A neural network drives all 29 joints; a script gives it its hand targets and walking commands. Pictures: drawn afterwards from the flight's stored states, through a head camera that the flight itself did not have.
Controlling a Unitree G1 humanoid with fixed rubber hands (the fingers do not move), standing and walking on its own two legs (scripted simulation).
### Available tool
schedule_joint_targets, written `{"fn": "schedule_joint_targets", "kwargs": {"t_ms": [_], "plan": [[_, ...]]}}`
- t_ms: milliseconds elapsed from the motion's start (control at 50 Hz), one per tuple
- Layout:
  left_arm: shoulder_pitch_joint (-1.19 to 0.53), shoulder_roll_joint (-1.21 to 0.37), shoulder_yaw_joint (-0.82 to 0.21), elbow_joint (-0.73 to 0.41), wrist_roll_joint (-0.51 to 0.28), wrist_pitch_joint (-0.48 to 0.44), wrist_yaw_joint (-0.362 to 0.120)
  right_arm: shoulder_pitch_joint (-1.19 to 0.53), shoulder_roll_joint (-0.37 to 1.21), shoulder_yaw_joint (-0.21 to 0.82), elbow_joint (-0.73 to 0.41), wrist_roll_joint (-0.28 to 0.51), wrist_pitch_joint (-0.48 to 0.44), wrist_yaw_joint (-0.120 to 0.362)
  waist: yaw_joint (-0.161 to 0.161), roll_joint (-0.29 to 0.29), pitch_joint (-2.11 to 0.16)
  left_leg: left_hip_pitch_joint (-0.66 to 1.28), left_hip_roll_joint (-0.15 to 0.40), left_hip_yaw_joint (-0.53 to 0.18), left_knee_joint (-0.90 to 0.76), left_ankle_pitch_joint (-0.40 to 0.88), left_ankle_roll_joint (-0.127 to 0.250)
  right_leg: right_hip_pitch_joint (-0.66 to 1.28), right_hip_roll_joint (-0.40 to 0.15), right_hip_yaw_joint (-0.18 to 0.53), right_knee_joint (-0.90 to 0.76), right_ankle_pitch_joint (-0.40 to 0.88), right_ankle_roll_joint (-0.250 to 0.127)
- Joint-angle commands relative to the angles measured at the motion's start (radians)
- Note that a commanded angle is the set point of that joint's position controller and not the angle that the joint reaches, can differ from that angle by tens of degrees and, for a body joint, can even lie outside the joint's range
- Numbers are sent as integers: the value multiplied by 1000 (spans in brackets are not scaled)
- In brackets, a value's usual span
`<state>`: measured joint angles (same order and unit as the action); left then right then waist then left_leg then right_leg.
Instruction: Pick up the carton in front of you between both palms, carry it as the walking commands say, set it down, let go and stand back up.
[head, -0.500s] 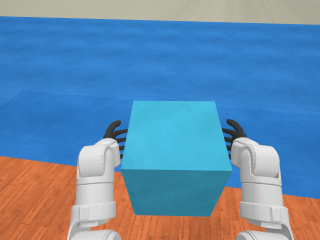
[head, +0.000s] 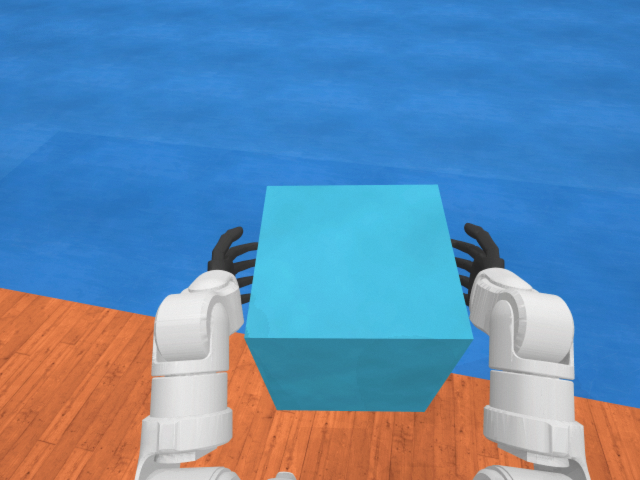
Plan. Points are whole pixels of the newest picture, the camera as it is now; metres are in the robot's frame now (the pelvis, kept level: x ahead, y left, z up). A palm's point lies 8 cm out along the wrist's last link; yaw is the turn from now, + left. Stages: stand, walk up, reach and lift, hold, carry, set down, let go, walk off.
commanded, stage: carry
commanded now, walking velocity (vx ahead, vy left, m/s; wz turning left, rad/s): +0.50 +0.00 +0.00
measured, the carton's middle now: (350, 306) +0.36 +0.02 +0.03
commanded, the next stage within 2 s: none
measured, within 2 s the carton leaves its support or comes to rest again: neither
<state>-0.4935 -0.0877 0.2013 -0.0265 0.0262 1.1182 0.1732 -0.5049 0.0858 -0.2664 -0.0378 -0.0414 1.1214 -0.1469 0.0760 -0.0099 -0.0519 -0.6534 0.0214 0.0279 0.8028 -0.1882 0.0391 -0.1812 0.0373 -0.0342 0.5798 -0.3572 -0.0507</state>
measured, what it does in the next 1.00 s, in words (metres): goes down: left foot 0.04 m lower, then right foot 0.05 m lower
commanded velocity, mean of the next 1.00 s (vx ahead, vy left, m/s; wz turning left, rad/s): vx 0.50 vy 0.00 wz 0.00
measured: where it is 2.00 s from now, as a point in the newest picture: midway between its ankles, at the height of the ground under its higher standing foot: (340, 242)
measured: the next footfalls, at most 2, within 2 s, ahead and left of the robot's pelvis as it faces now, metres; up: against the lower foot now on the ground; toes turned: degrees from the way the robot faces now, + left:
left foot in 0.12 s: +0.24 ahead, +0.09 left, -0.04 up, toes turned +3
right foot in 0.66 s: +0.57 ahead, -0.01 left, -0.09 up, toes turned -1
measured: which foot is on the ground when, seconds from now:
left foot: up 0.00-0.10, down 0.12-0.64, up 0.66-1.00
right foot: down 0.00-0.12, up 0.14-0.64, down 0.66-1.00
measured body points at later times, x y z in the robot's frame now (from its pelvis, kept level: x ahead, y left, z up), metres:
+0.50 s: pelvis +0.29 +0.05 -0.03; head +0.34 +0.06 +0.41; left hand +0.64 +0.19 +0.05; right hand +0.63 -0.12 +0.06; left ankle +0.20 +0.09 -0.76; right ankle +0.42 -0.09 -0.72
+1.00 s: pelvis +0.60 +0.03 -0.08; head +0.65 +0.02 +0.37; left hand +0.94 +0.20 +0.00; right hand +0.96 -0.10 +0.00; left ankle +0.72 +0.19 -0.75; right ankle +0.54 -0.01 -0.81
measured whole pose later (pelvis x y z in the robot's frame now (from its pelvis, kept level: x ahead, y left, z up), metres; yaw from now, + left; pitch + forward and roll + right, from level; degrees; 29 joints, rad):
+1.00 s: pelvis +0.60 +0.03 -0.08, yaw +1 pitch +5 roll +1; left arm -0.47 -0.10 0.21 -0.05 0.01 1.06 0.16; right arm -0.45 0.11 -0.25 -0.10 -0.06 1.07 -0.14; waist 0.07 0.00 0.01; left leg -0.76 0.06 0.00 0.94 -0.14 0.04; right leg -0.23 0.07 -0.09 0.51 -0.23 -0.11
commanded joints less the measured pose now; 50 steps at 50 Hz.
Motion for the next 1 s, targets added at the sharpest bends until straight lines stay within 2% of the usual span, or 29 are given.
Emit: {"fn": "schedule_joint_targets", "kwargs": {"t_ms": [0, 40, 60, 80, 100, 120, 140, 160, 180, 200, 220, 280, 340, 400, 480, 540, 580, 600, 620, 640, 660, 680, 700, 720, 740, 760, 820, 900, 980], "plan": [[-734, -907, -706, -171, -370, -36, -138, -599, 850, 653, -80, 223, -23, 77, 37, -102, -314, 46, -63, 91, -241, 215, 13, 274, -153, 147, -90, 790, -98], [-677, -901, -707, -139, -362, -33, -142, -560, 817, 652, -83, 206, -16, 81, 16, -112, -341, 232, -87, 104, -359, 352, 41, 248, -140, 106, -6, 833, -65], [-654, -898, -706, -122, -355, -30, -145, -530, 804, 647, -72, 197, -14, 83, -18, -108, -383, 364, -87, 114, -402, 417, 51, 230, -129, 70, 99, 845, -41], [-642, -893, -704, -106, -348, -28, -147, -504, 792, 639, -65, 189, -13, 86, -75, -94, -436, 541, -65, 113, -429, 446, 52, 164, -112, 28, 260, 793, -18], [-638, -883, -697, -93, -336, -27, -148, -480, 777, 630, -63, 178, -12, 90, -106, -18, -468, 739, 46, 10, -371, 460, 40, -32, -94, 30, 442, 504, 0], [-626, -886, -689, -70, -322, -21, -148, -462, 753, 613, -46, 169, -8, 93, -88, 104, -483, 913, 223, -183, -202, 770, 30, -265, -37, 22, 578, -157, 13], [-585, -886, -671, -54, -307, -8, -140, -471, 713, 600, -28, 159, -8, 84, -131, 309, -610, 1106, 401, -555, -253, 554, 248, -489, 44, 64, 823, -235, 40], [-614, -871, -669, -78, -302, -8, -134, -461, 759, 626, -33, 187, -13, 88, -134, 240, -587, 1038, 367, -620, -331, 239, 262, -570, -2, 89, 836, -197, 18], [-659, -895, -673, -95, -302, -13, -132, -522, 801, 649, -77, 217, -22, 99, -132, 168, -497, 916, 303, -546, -364, 168, 234, -583, -27, 84, 790, -159, 11], [-678, -927, -671, -109, -297, -22, -131, -586, 855, 680, -111, 252, -30, 112, -124, 78, -456, 823, 278, -485, -382, 190, 204, -558, -55, 85, 728, -104, 18], [-682, -947, -671, -124, -290, -33, -132, -646, 902, 717, -147, 287, -40, 124, -116, 66, -426, 753, 257, -432, -390, 261, 200, -541, -68, 73, 666, -76, 19], [-662, -966, -678, -154, -259, -61, -129, -713, 969, 790, -197, 363, -69, 148, -100, 84, -438, 695, 226, -331, -388, 359, 172, -498, -82, 50, 548, -26, 23], [-598, -931, -681, -172, -224, -79, -117, -665, 952, 813, -205, 384, -85, 153, -123, 106, -459, 779, 210, -263, -345, 592, 159, -575, -82, 29, 472, 90, 22], [-562, -875, -684, -206, -208, -81, -108, -621, 908, 817, -215, 388, -87, 150, -141, 106, -441, 828, 169, -206, -326, 727, 139, -609, -65, 5, 345, 231, 12], [-541, -798, -677, -228, -206, -58, -102, -575, 839, 799, -204, 380, -68, 138, -180, 88, -380, 852, 93, -134, -290, 746, 121, -566, -12, -61, 83, 422, -3], [-508, -732, -646, -197, -189, -27, -101, -529, 790, 766, -146, 353, -45, 127, -191, 91, -329, 800, 73, -100, -241, 628, 116, -434, 9, -87, -110, 580, -27], [-489, -692, -610, -162, -175, -7, -98, -523, 775, 744, -105, 336, -27, 119, -145, 103, -322, 727, 80, -79, -147, 656, 90, -261, 15, -96, -165, 608, -48], [-476, -675, -590, -140, -167, 1, -96, -528, 770, 731, -87, 329, -17, 115, -105, 95, -346, 681, 76, -47, -42, 686, 70, -126, 13, -105, -194, 615, -56], [-473, -661, -569, -125, -160, 7, -93, -536, 762, 713, -73, 320, -10, 109, -55, 64, -376, 580, 56, -12, 114, 591, 50, 44, -21, -86, -195, 629, -57], [-468, -643, -547, -107, -153, 14, -93, -562, 750, 691, -60, 309, -1, 101, -36, -27, -421, 363, 14, 9, 316, 181, 39, 259, -168, 73, -72, 843, -55], [-512, -616, -524, -77, -148, 19, -84, -558, 763, 677, -24, 302, 12, 95, -39, -245, -505, 13, -104, -27, 587, -432, -20, 562, -440, 466, 41, 1012, -234], [-485, -647, -535, -54, -170, 20, -80, -550, 748, 666, -35, 291, 18, 85, 10, -231, -549, -127, -108, -65, 712, -438, -6, 583, -463, 657, -66, 566, -328], [-507, -702, -550, -66, -195, 17, -87, -586, 770, 657, -47, 285, 17, 79, 6, -146, -478, -158, -60, -81, 665, -361, 16, 466, -390, 628, -135, 339, -285], [-577, -765, -582, -94, -233, 13, -99, -608, 806, 645, -48, 273, 11, 78, -14, -53, -427, -128, -39, -70, 596, -300, 20, 342, -353, 546, -169, 304, -240], [-657, -833, -622, -117, -273, 4, -114, -622, 834, 631, -46, 257, 2, 80, -31, 5, -382, -87, -17, -63, 523, -252, 18, 231, -331, 478, -191, 337, -213], [-717, -892, -656, -132, -309, -10, -128, -629, 865, 625, -43, 245, -8, 85, -47, 15, -366, -32, 2, -68, 456, -220, 16, 139, -313, 433, -215, 307, -195], [-792, -974, -704, -160, -366, -49, -156, -641, 932, 662, -53, 238, -42, 97, -52, -46, -370, -25, 24, -44, 332, -158, -2, 112, -283, 342, -228, 406, -178], [-724, -965, -717, -160, -367, -74, -162, -604, 928, 705, -92, 235, -75, 91, -16, -77, -417, -161, 31, -12, 217, 2, -11, 305, -254, 244, -148, 796, -140], [-664, -910, -716, -188, -357, -80, -155, -592, 877, 732, -162, 245, -82, 84, 18, -86, -398, -198, -5, 40, 62, 134, 2, 404, -183, 173, -114, 904, -108]]}}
